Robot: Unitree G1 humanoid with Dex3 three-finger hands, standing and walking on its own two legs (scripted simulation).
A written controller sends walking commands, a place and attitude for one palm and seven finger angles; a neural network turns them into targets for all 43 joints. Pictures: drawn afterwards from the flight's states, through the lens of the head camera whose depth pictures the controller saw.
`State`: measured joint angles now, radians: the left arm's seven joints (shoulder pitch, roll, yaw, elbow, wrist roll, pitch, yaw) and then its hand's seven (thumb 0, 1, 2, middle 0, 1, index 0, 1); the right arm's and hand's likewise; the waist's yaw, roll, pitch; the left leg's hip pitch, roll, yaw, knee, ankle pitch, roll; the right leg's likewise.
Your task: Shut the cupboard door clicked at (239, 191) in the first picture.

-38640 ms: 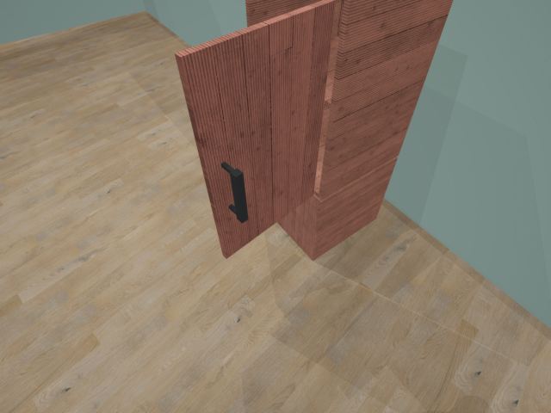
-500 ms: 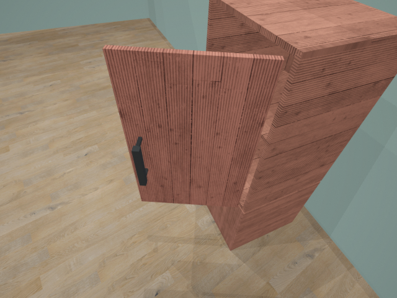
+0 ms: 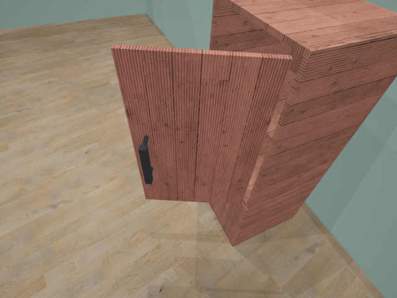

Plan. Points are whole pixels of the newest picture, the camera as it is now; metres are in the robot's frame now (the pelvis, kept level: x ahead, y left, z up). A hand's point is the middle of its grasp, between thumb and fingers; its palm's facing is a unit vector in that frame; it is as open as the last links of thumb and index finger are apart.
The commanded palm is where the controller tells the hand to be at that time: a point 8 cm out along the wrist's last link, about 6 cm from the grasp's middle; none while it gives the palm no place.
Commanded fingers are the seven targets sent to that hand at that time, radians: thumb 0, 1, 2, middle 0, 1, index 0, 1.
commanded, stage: come to a stop and stand still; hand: left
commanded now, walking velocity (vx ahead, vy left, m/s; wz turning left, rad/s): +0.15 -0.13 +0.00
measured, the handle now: (147, 160) +0.49 +0.18 -0.08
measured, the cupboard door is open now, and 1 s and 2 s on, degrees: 63 63 63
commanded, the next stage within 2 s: look again from close up in 0.96 s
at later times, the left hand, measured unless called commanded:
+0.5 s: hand out of the picture -0.01 +0.11 -0.18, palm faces +0.01 -0.99 -0.13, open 7.4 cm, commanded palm none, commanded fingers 0.00 0.90 0.90 -0.20 -0.30 -0.20 -0.30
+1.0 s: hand out of the picture +0.01 +0.15 -0.18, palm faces -0.01 -0.98 -0.21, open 7.4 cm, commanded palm none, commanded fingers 0.00 0.90 0.90 -0.20 -0.30 -0.20 -0.30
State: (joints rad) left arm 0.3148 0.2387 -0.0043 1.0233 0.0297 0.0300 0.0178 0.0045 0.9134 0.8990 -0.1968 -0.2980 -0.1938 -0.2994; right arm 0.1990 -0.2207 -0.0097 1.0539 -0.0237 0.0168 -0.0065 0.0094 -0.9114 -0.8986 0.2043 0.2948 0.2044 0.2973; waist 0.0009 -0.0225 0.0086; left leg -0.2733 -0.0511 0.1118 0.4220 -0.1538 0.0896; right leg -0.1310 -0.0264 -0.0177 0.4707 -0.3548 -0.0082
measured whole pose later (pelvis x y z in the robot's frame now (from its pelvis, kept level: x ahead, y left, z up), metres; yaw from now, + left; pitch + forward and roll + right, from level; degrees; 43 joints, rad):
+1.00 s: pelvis +0.01 -0.02 -0.01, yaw +0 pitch -1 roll -1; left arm 0.33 0.16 -0.02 1.05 0.02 -0.01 0.04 0.00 0.91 0.90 -0.20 -0.30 -0.19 -0.30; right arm 0.31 -0.16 0.01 1.08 -0.02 -0.01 -0.02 0.02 -0.93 -0.90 0.20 0.29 0.20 0.30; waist -0.02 0.02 0.01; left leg -0.30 -0.01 0.10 0.54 -0.22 0.06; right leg -0.13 0.00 -0.04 0.51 -0.37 -0.01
